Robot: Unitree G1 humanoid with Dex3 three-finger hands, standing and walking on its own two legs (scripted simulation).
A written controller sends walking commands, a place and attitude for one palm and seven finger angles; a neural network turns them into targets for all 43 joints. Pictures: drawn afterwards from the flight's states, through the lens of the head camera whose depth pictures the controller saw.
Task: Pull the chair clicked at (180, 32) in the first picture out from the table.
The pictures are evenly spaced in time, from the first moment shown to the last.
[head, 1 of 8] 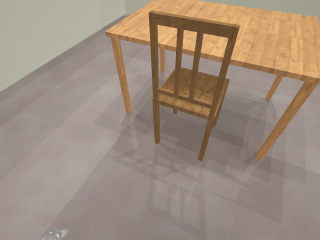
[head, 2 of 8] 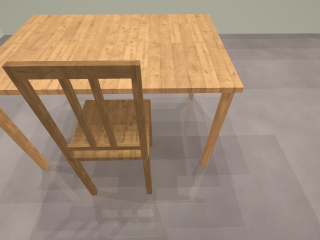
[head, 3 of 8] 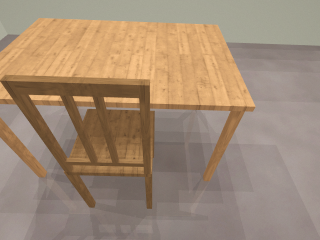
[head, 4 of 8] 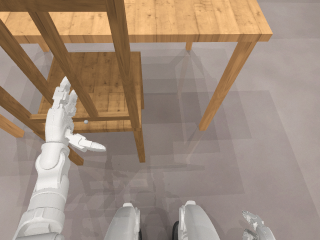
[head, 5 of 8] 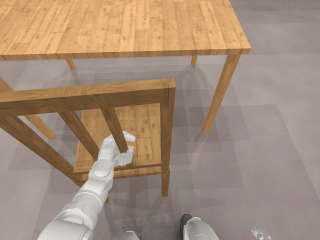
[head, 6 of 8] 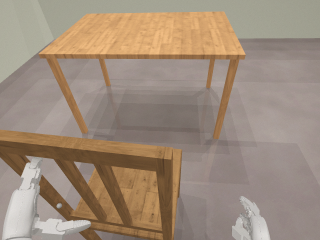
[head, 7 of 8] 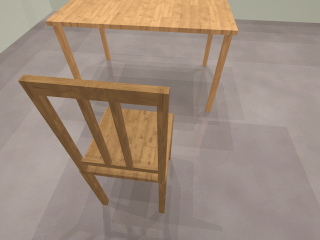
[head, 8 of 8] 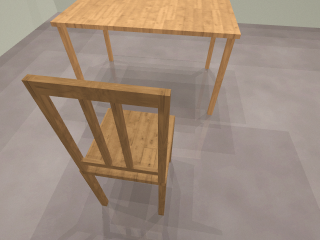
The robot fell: no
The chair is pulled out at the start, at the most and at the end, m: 0.00 0.68 0.68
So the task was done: yes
